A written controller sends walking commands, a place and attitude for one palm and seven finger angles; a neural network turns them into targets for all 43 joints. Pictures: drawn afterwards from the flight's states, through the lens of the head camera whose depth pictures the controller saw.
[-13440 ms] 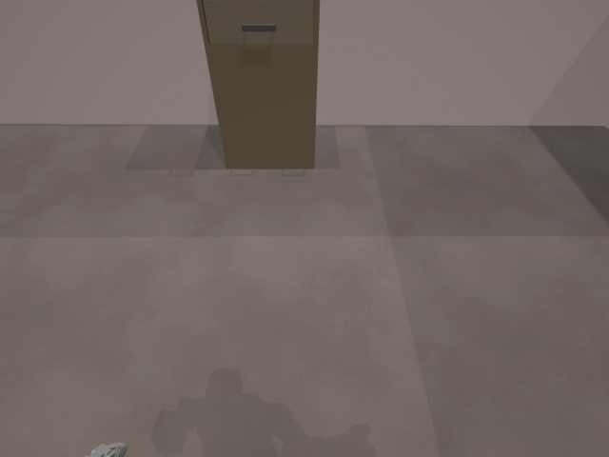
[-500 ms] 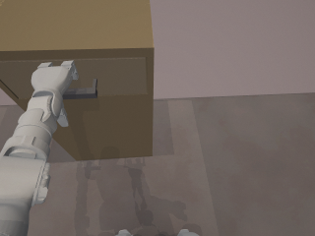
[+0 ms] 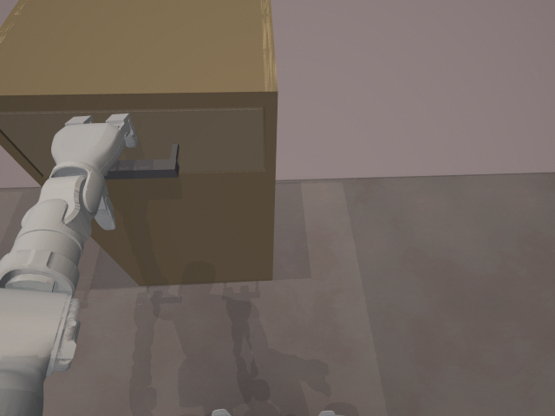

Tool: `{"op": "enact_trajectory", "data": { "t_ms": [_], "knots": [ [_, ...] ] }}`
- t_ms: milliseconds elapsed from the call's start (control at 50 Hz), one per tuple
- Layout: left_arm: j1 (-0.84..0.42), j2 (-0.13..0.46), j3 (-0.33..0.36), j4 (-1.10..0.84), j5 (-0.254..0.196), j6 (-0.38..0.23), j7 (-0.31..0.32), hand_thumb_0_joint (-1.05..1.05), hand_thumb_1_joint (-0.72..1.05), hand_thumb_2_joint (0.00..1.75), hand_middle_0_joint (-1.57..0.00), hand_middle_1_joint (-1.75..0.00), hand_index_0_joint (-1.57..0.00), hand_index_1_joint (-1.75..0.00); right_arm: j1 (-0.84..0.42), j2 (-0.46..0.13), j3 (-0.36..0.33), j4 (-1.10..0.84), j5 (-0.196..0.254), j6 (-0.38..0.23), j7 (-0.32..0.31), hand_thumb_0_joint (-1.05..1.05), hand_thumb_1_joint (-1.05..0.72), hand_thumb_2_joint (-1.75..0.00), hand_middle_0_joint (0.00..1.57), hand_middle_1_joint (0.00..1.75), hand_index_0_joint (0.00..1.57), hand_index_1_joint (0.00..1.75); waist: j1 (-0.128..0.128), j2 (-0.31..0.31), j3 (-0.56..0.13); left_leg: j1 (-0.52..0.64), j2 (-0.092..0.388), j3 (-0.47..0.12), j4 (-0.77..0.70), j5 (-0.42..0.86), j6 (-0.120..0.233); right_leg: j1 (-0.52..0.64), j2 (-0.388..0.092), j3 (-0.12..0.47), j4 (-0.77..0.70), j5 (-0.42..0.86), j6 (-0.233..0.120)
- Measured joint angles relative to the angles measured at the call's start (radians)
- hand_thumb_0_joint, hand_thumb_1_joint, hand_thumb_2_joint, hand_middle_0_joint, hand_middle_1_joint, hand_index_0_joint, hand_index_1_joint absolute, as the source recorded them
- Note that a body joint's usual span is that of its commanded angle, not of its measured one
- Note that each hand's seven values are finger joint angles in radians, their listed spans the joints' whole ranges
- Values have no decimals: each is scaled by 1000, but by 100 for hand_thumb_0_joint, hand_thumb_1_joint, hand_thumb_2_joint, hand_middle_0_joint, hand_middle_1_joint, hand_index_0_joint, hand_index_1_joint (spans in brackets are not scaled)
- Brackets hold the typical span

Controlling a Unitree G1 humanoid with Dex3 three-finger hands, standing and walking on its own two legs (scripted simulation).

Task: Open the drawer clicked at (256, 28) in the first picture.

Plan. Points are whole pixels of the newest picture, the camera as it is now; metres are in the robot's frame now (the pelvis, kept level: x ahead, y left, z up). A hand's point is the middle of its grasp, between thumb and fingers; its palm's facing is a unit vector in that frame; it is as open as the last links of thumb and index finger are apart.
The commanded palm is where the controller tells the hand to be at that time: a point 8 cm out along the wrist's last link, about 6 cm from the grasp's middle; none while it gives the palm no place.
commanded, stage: move the hooked fingers above the handle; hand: left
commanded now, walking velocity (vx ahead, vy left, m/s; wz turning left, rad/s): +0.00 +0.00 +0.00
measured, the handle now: (140, 159) +0.54 +0.22 +0.00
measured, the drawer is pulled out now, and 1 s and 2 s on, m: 0.00 0.00 0.00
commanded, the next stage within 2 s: lower the fingers behind the handle in 0.48 s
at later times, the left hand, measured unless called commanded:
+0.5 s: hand (112, 167) +0.48 +0.23 +0.05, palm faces -0.10 -0.02 -0.99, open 13.8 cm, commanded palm +0.47 +0.23 +0.10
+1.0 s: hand (125, 176) +0.49 +0.23 +0.02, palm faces -0.06 -0.03 -1.00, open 13.8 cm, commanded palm +0.48 +0.23 +0.07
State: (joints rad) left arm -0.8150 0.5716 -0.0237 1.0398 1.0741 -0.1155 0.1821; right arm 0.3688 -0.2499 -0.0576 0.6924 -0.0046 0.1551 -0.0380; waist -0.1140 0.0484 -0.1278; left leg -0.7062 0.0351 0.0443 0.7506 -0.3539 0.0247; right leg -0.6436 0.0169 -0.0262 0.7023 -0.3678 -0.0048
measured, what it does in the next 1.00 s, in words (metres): stands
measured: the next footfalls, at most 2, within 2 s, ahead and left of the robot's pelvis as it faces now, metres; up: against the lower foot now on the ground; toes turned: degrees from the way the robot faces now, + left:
none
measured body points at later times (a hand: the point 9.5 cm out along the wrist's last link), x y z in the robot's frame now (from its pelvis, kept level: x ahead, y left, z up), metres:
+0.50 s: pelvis +0.00 +0.00 +0.00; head +0.08 +0.00 +0.44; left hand +0.48 +0.23 +0.10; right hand -0.02 -0.27 -0.13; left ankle -0.01 +0.10 -0.71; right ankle -0.03 -0.12 -0.71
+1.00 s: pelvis -0.01 +0.00 -0.01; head +0.10 +0.01 +0.42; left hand +0.49 +0.23 +0.07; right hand -0.01 -0.28 -0.13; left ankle -0.01 +0.10 -0.71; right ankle -0.03 -0.12 -0.71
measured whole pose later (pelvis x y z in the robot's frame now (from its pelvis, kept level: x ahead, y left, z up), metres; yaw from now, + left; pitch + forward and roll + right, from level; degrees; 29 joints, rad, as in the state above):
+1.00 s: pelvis -0.01 +0.00 -0.01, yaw +0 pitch +21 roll -2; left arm -0.87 0.54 0.00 1.10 1.11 -0.12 0.29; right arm 0.36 -0.26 -0.06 0.71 -0.03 0.13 -0.03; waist -0.14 0.05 -0.14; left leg -0.84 0.04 0.04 0.85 -0.38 0.03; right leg -0.77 0.02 -0.03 0.79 -0.39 0.00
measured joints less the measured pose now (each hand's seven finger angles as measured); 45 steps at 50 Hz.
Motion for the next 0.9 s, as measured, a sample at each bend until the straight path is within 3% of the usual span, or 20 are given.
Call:
{"op": "enact_trajectory", "data": {
  "t_ms": [120,280,420,540,640,900],
  "knots": [
    [-27,-17,-20,-21,-3,-56,20,0,-49,30,-32,-120,-32,-121,-5,-14,-9,8,-5,-11,-2,0,-90,-90,20,30,20,30,-2,-10,-1,-24,-4,-13,23,-4,0,-17,-4,-13,19,-6,-1],
    [-78,-11,23,44,27,17,84,0,-49,30,-31,-120,-32,-121,-20,-21,-1,-4,-13,-18,10,0,-90,-90,20,30,20,30,-30,-1,-6,-78,0,-2,51,-8,3,-78,-2,-1,52,-9,2],
    [-43,-10,28,40,14,35,39,0,-48,30,-31,-120,-33,-122,11,-6,5,8,-7,-3,6,0,-90,-90,20,30,20,30,-21,11,-15,-44,5,10,29,-6,4,-49,4,12,27,0,4],
    [-19,-6,11,25,2,-5,15,0,-49,30,-31,-120,-32,-121,24,4,9,17,0,-3,-1,0,-90,-90,20,30,20,30,-16,7,-8,-14,3,6,13,-2,4,-16,3,8,10,3,3],
    [-16,-2,15,13,9,-38,33,0,-49,30,-31,-120,-32,-121,18,0,4,14,-3,-11,-2,0,-90,-90,20,30,20,30,-15,1,-6,-26,1,3,20,-1,4,-26,1,4,18,2,3],
    [-38,-24,11,39,31,-17,84,0,-49,30,-31,-120,-32,-120,-4,-14,-8,8,-19,-30,10,0,-90,-90,20,30,20,30,-19,-3,-11,-107,1,-4,77,-17,6,-104,0,-2,71,-14,4]
  ]
}}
